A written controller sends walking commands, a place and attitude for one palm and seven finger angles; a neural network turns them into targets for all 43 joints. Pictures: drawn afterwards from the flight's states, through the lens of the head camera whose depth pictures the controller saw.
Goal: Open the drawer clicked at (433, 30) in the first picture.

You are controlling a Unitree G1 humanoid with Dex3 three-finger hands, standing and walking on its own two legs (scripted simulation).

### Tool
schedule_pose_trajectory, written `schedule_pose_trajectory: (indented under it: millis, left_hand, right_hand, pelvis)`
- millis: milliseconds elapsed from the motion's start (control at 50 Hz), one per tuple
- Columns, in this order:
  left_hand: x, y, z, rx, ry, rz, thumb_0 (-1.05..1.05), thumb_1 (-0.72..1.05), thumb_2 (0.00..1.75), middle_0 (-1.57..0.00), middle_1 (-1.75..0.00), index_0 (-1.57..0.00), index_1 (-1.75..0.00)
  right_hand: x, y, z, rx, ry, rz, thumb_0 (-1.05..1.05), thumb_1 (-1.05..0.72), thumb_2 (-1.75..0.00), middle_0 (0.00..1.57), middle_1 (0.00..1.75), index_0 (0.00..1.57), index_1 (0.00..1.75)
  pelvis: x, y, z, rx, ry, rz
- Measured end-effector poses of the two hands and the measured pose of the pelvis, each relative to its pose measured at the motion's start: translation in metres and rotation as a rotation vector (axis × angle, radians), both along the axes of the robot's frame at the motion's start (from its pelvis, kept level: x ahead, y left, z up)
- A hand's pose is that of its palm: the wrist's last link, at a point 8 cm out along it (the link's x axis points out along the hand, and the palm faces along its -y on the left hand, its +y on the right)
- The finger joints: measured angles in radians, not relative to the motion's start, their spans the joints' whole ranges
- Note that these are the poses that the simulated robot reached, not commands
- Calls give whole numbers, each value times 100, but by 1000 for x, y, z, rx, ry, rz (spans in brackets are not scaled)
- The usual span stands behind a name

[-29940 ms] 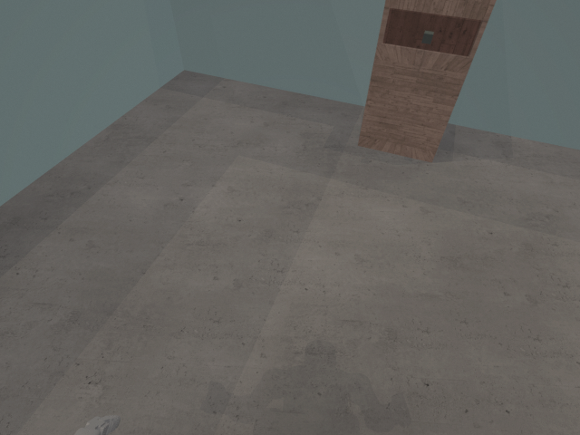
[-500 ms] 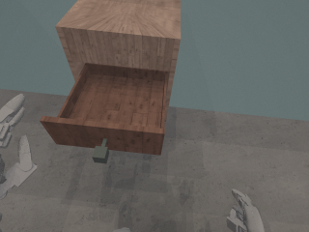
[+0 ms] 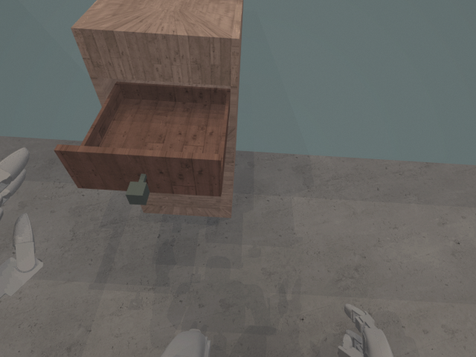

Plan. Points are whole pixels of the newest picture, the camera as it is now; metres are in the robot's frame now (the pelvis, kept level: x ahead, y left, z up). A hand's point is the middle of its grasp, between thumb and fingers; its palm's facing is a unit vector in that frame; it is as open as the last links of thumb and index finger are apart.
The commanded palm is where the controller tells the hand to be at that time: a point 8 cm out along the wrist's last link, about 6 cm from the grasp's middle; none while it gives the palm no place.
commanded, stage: stop stepping back and stand still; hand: left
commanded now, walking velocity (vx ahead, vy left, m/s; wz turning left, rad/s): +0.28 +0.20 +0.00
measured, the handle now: (140, 187) +0.49 +0.26 -0.10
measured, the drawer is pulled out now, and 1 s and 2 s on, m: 0.30 0.30 0.30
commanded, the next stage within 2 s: let the arm hang, fingers relaxed in 0.66 s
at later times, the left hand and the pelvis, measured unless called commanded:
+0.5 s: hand out of the picture +0.09 +0.24 +0.18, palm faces +0.44 -0.80 -0.40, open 7.4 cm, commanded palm +0.04 +0.28 +0.18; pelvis -0.08 -0.01 +0.00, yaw +3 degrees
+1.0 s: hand out of the picture +0.03 +0.19 -0.14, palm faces +0.11 -0.96 -0.24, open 7.4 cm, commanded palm none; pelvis -0.07 -0.01 -0.01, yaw +6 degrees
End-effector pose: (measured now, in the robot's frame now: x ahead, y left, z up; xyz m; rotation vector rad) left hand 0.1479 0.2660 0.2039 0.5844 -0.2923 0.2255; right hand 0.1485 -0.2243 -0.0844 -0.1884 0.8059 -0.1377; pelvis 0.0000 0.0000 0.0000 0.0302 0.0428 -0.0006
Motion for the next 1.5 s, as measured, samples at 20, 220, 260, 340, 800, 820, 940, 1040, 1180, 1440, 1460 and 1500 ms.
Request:
schedule_pose_trajectory:
  millis: [20,220,260,340,800,820,940,1040,1180,1440,1460,1500]
  left_hand:
    - [-6,3,-2,-1,19,32,1,89,89,-21,-31,-22,-30]
    - [-41,5,-33,-129,44,113,1,89,89,-21,-30,-22,-30]
    - [-53,-1,-24,-101,28,84,2,89,89,-21,-30,-22,-30]
    - [-78,-6,0,-17,-32,60,2,89,89,-21,-30,-22,-30]
    - [-75,-10,-36,-37,84,112,1,89,90,-20,-30,-21,-30]
    - [-68,-5,-59,-68,171,131,1,89,90,-20,-30,-21,-30]
    - [-89,-7,-244,-403,860,311,0,91,90,-19,-30,-20,-30]
    - [-171,-52,-341,-594,1320,331,1,92,89,-19,-30,-20,-30]
    - [-256,-41,-350,-639,1562,469,-1,98,89,-20,-30,-21,-30]
    - [-279,-22,-333,-570,1624,513,0,92,89,-19,-30,-20,-30]
    - [-276,-22,-333,-569,1618,506,0,92,89,-19,-30,-20,-30]
    - [-269,-23,-334,-566,1604,488,0,92,89,-19,-30,-20,-30]
  right_hand:
    - [-9,-5,2,-7,12,-22,2,-91,-90,20,30,21,30]
    - [-48,-31,13,-86,-58,-24,2,-91,-90,20,29,20,30]
    - [-50,-28,18,-75,-96,-9,2,-91,-90,20,29,20,30]
    - [-54,-18,22,-36,-143,20,2,-91,-90,20,29,20,30]
    - [-85,-11,-17,36,2,87,1,-91,-90,20,30,21,30]
    - [-84,-14,-22,40,34,96,1,-91,-90,20,30,21,30]
    - [-93,-25,-40,22,181,76,1,-91,-90,20,29,21,30]
    - [-122,-24,-36,-39,281,47,1,-91,-90,20,29,20,30]
    - [-167,-15,-38,-58,479,37,1,-91,-90,20,29,20,30]
    - [-217,18,-57,42,571,-20,1,-93,-90,20,29,21,30]
    - [-221,20,-58,48,577,-24,1,-93,-90,20,29,20,30]
    - [-229,24,-58,59,589,-32,1,-93,-90,20,29,20,30]
  pelvis:
    - [-1,-2,3,9,3,-4]
    - [-43,-2,-1,-5,-45,34]
    - [-52,-5,-1,-9,-50,34]
    - [-68,-10,0,-27,-51,44]
    - [-77,-21,-5,-23,-27,79]
    - [-76,-21,-6,-19,-24,90]
    - [-72,-15,-9,-11,-56,111]
    - [-72,-13,-10,-27,-88,89]
    - [-76,-7,2,-46,-75,88]
    - [-85,13,9,-35,-91,62]
    - [-86,14,9,-34,-91,60]
    - [-88,15,9,-33,-93,57]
